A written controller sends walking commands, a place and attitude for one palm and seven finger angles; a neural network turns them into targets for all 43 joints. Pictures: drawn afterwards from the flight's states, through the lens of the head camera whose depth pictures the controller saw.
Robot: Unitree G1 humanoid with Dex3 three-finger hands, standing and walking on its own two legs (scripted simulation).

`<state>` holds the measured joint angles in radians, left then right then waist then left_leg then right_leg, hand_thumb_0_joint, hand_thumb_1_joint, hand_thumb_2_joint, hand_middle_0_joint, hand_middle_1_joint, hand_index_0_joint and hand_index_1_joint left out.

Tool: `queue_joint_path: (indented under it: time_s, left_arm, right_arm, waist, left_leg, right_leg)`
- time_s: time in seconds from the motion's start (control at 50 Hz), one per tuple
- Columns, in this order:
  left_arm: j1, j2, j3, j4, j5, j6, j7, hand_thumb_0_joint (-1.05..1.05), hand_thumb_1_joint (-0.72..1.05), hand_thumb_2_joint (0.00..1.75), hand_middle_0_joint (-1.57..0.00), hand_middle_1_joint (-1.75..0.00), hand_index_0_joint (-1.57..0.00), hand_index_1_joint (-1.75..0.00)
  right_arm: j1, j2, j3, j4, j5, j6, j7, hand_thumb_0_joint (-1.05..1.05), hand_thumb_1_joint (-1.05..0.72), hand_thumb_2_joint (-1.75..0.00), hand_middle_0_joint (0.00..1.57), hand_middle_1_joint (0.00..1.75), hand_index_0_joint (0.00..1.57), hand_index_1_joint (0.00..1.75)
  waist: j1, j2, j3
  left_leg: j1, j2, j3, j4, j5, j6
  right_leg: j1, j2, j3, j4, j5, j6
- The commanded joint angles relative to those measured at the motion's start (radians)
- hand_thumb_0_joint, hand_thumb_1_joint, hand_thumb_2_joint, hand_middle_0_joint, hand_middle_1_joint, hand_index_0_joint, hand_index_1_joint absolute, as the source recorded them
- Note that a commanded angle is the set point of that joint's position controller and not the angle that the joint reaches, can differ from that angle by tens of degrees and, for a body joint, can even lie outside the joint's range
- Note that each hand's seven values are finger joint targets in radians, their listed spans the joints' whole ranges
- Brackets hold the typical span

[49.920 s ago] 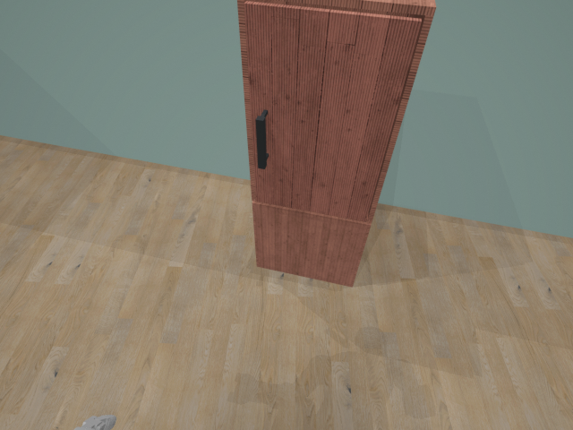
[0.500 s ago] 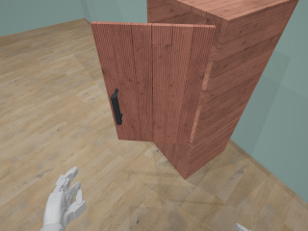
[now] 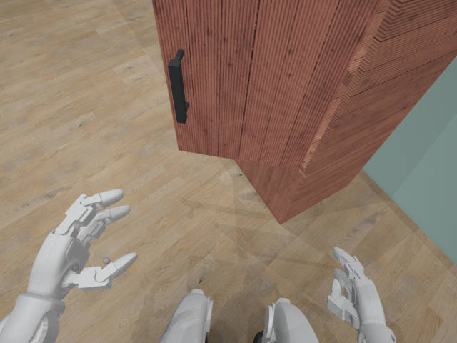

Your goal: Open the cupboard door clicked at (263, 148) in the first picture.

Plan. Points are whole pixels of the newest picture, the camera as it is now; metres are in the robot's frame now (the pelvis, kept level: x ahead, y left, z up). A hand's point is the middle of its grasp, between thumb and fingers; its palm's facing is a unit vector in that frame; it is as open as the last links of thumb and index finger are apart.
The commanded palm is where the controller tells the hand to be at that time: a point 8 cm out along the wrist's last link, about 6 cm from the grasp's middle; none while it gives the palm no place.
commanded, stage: raise the hand with hooked fingers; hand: left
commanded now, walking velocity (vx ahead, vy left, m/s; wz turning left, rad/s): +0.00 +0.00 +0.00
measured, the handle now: (180, 88) +0.60 +0.17 +0.04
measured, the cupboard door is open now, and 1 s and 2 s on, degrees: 50 50 50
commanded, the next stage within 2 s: move the hooked fingers beside the handle in 1.42 s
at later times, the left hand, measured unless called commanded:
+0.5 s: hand (96, 227) +0.27 +0.24 +0.05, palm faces -0.10 -0.99 -0.06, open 13.0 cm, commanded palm +0.25 +0.30 +0.05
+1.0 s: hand (83, 201) +0.31 +0.27 +0.05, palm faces -0.06 -1.00 -0.05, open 14.0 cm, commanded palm +0.28 +0.31 +0.06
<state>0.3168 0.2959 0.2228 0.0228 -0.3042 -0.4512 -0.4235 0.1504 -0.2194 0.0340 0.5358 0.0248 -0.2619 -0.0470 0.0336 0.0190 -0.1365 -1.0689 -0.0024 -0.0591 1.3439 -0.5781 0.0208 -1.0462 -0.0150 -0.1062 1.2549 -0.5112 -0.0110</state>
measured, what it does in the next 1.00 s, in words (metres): stands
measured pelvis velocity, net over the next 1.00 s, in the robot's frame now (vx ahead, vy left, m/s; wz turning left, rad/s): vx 0.02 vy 0.00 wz -0.02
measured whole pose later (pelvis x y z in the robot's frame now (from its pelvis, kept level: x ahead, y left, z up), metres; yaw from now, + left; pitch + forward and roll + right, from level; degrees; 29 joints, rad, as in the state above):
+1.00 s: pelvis +0.02 +0.00 +0.01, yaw -1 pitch +20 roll -3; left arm 0.02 0.45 0.45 0.38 -0.40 -0.33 -0.58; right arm 0.26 -0.28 0.02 0.52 0.04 -0.19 -0.06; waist -0.02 0.02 -0.15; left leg -1.07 0.01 -0.04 1.28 -0.57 0.02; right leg -1.06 0.00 -0.08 1.20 -0.50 -0.01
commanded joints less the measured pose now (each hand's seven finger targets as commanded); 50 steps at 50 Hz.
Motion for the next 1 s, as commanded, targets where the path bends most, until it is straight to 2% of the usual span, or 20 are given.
queue_joint_path:
  time_s: [0.0,0.02,0.06,0.08,0.14,0.18,0.24,0.26,0.3,0.36,0.38,0.46,0.5,0.56,0.66,0.68,0.76,0.86,0.92,0.98]
  left_arm:
    - [0.052,0.173,0.169,-0.132,-0.067,0.102,-0.058,0.0,0.08,0.55,-0.26,-0.82,-0.26,-0.82]
    - [0.067,0.179,0.199,-0.163,-0.081,0.107,-0.049,0.0,0.06,0.54,-0.26,-0.84,-0.26,-0.84]
    - [0.069,0.192,0.24,-0.219,-0.099,0.087,-0.015,0.0,0.01,0.52,-0.26,-0.87,-0.26,-0.87]
    - [0.067,0.179,0.234,-0.255,-0.099,0.065,0.007,0.0,-0.01,0.51,-0.27,-0.88,-0.27,-0.88]
    - [0.043,0.118,0.176,-0.21,-0.071,0.0,0.053,0.0,-0.08,0.48,-0.27,-0.93,-0.27,-0.93]
    - [-0.015,0.123,0.152,-0.157,-0.052,-0.023,0.042,0.0,-0.13,0.46,-0.27,-0.96,-0.27,-0.96]
    - [-0.043,0.132,0.125,-0.087,-0.04,-0.021,-0.008,0.0,-0.2,0.43,-0.28,-1.0,-0.28,-1.0]
    - [-0.068,0.155,0.138,-0.065,-0.05,-0.011,-0.032,0.0,-0.22,0.42,-0.28,-1.02,-0.28,-1.02]
    - [-0.08,0.205,0.175,-0.106,-0.064,-0.005,-0.065,0.0,-0.27,0.4,-0.28,-1.05,-0.28,-1.05]
    - [-0.11,0.28,0.253,-0.176,-0.092,-0.004,-0.067,0.0,-0.34,0.37,-0.29,-1.1,-0.29,-1.1]
    - [-0.093,0.275,0.259,-0.205,-0.097,-0.01,-0.061,0.0,-0.36,0.36,-0.29,-1.11,-0.29,-1.11]
    - [-0.079,0.246,0.278,-0.113,-0.108,-0.003,-0.024,0.0,-0.45,0.32,-0.3,-1.17,-0.3,-1.17]
    - [-0.102,0.229,0.257,-0.05,-0.099,0.014,-0.027,0.0,-0.5,0.3,-0.3,-1.2,-0.3,-1.2]
    - [-0.167,0.223,0.224,0.042,-0.091,0.047,-0.062,0.0,-0.5,0.3,-0.3,-1.2,-0.3,-1.2]
    - [-0.331,0.306,0.247,0.021,-0.091,0.043,-0.117,0.0,-0.5,0.3,-0.3,-1.2,-0.3,-1.2]
    - [-0.354,0.336,0.272,0.006,-0.093,0.032,-0.119,0.0,-0.5,0.3,-0.3,-1.2,-0.3,-1.2]
    - [-0.363,0.389,0.337,0.038,-0.107,-0.006,-0.112,0.0,-0.5,0.3,-0.3,-1.2,-0.3,-1.2]
    - [-0.357,0.366,0.33,0.176,-0.115,0.034,-0.137,0.0,-0.5,0.3,-0.3,-1.2,-0.3,-1.2]
    - [-0.383,0.357,0.307,0.201,-0.114,0.071,-0.167,0.0,-0.5,0.3,-0.3,-1.2,-0.3,-1.2]
    - [-0.382,0.356,0.301,0.173,-0.12,0.066,-0.18,0.0,-0.5,0.3,-0.3,-1.2,-0.3,-1.2]
  right_arm:
    - [0.004,-0.179,-0.102,-0.171,0.028,-0.03,-0.021,0.0,-0.9,-0.9,0.2,0.3,0.2,0.3]
    - [0.002,-0.168,-0.105,-0.178,0.026,-0.026,-0.021,0.0,-0.9,-0.9,0.2,0.3,0.2,0.3]
    - [-0.006,-0.143,-0.105,-0.173,0.015,-0.028,-0.018,0.0,-0.9,-0.9,0.2,0.3,0.2,0.3]
    - [0.002,-0.133,-0.105,-0.17,0.011,-0.028,-0.014,0.0,-0.9,-0.9,0.2,0.3,0.2,0.3]
    - [0.015,-0.131,-0.106,-0.134,0.005,-0.026,-0.003,0.0,-0.9,-0.9,0.2,0.3,0.2,0.3]
    - [0.028,-0.15,-0.104,-0.121,0.001,-0.022,-0.001,0.0,-0.9,-0.9,0.2,0.3,0.2,0.3]
    - [0.045,-0.18,-0.105,-0.128,0.011,-0.022,-0.004,0.0,-0.9,-0.9,0.2,0.3,0.2,0.3]
    - [0.05,-0.19,-0.105,-0.135,0.014,-0.021,-0.009,0.0,-0.9,-0.9,0.2,0.3,0.2,0.3]
    - [0.058,-0.2,-0.106,-0.146,0.021,-0.024,-0.015,0.0,-0.9,-0.9,0.2,0.3,0.2,0.3]
    - [0.063,-0.199,-0.105,-0.154,0.015,-0.026,-0.018,0.0,-0.9,-0.9,0.2,0.3,0.2,0.3]
    - [0.066,-0.194,-0.105,-0.156,0.015,-0.025,-0.015,0.0,-0.9,-0.9,0.2,0.3,0.2,0.3]
    - [0.065,-0.184,-0.104,-0.142,0.012,-0.01,-0.008,0.0,-0.9,-0.9,0.2,0.3,0.2,0.3]
    - [0.065,-0.19,-0.1,-0.142,0.014,0.002,-0.004,0.0,-0.9,-0.9,0.2,0.3,0.2,0.3]
    - [0.077,-0.209,-0.096,-0.152,0.022,0.01,-0.011,0.0,-0.9,-0.9,0.2,0.3,0.2,0.3]
    - [0.084,-0.223,-0.089,-0.163,0.022,0.005,-0.025,0.0,-0.9,-0.9,0.2,0.3,0.2,0.3]
    - [0.087,-0.221,-0.087,-0.16,0.02,0.005,-0.026,0.0,-0.9,-0.9,0.2,0.3,0.2,0.3]
    - [0.09,-0.214,-0.082,-0.149,0.014,-0.001,-0.028,0.0,-0.9,-0.9,0.2,0.3,0.2,0.3]
    - [0.099,-0.22,-0.079,-0.147,0.021,0.014,-0.026,0.0,-0.9,-0.9,0.2,0.3,0.2,0.3]
    - [0.103,-0.226,-0.08,-0.151,0.026,0.021,-0.025,0.0,-0.9,-0.9,0.2,0.3,0.2,0.3]
    - [0.113,-0.229,-0.084,-0.159,0.026,0.015,-0.022,0.0,-0.9,-0.9,0.2,0.3,0.2,0.3]
  waist:
    - [0.003,0.001,-0.36]
    - [0.016,-0.003,-0.395]
    - [0.04,0.028,-0.407]
    - [0.037,0.039,-0.411]
    - [-0.008,0.046,-0.298]
    - [-0.038,0.042,-0.255]
    - [-0.06,0.048,-0.232]
    - [-0.06,0.029,-0.229]
    - [-0.046,0.058,-0.3]
    - [-0.014,0.108,-0.38]
    - [-0.002,0.128,-0.408]
    - [-0.011,0.098,-0.343]
    - [-0.028,0.105,-0.299]
    - [-0.058,0.05,-0.24]
    - [-0.058,0.081,-0.29]
    - [-0.048,0.088,-0.325]
    - [-0.026,0.116,-0.336]
    - [-0.032,0.083,-0.31]
    - [-0.04,0.079,-0.317]
    - [-0.039,0.046,-0.351]
  left_leg:
    - [0.199,-0.018,-0.004,-0.261,0.292,-0.001]
    - [0.219,-0.017,-0.001,-0.26,0.345,-0.002]
    - [0.238,-0.013,-0.003,-0.251,0.43,-0.012]
    - [0.251,-0.01,0.001,-0.252,0.453,-0.015]
    - [0.231,-0.004,-0.002,-0.244,0.412,-0.021]
    - [0.2,-0.003,-0.008,-0.229,0.37,-0.021]
    - [0.169,-0.005,-0.011,-0.239,0.264,-0.015]
    - [0.165,-0.006,-0.015,-0.238,0.268,-0.014]
    - [0.207,-0.005,-0.008,-0.244,0.29,-0.01]
    - [0.268,-0.003,-0.014,-0.247,0.416,-0.019]
    - [0.303,0.0,-0.014,-0.255,0.463,-0.025]
    - [0.269,0.0,-0.013,-0.253,0.449,-0.029]
    - [0.235,-0.002,-0.008,-0.259,0.371,-0.029]
    - [0.193,-0.003,-0.01,-0.264,0.279,-0.019]
    - [0.218,-0.005,-0.008,-0.263,0.264,-0.008]
    - [0.234,-0.003,-0.009,-0.267,0.273,-0.008]
    - [0.239,-0.004,-0.009,-0.262,0.314,-0.014]
    - [0.195,-0.003,0.003,-0.267,0.289,-0.007]
    - [0.193,-0.004,0.012,-0.267,0.281,0.0]
    - [0.203,-0.002,0.012,-0.259,0.313,0.005]
  right_leg:
    - [0.288,0.03,0.055,-0.198,0.163,-0.015]
    - [0.32,0.03,0.054,-0.19,0.212,-0.013]
    - [0.333,0.035,0.048,-0.163,0.288,-0.021]
    - [0.325,0.033,0.046,-0.159,0.304,-0.02]
    - [0.219,0.038,0.03,-0.151,0.242,-0.018]
    - [0.16,0.04,0.025,-0.14,0.198,-0.021]
    - [0.123,0.035,0.033,-0.163,0.109,-0.019]
    - [0.131,0.039,0.035,-0.16,0.113,-0.024]
    - [0.169,0.034,0.049,-0.176,0.131,-0.022]
    - [0.222,0.039,0.042,-0.152,0.222,-0.028]
    - [0.227,0.037,0.038,-0.151,0.24,-0.026]
    - [0.205,0.045,0.022,-0.15,0.231,-0.025]
    - [0.174,0.039,0.022,-0.159,0.184,-0.019]
    - [0.148,0.043,0.027,-0.18,0.129,-0.019]
    - [0.171,0.043,0.049,-0.192,0.118,-0.026]
    - [0.181,0.041,0.052,-0.192,0.119,-0.026]
    - [0.192,0.044,0.051,-0.178,0.137,-0.033]
    - [0.199,0.04,0.053,-0.19,0.13,-0.025]
    - [0.211,0.034,0.063,-0.206,0.14,-0.018]
    - [0.234,0.036,0.07,-0.207,0.17,-0.019]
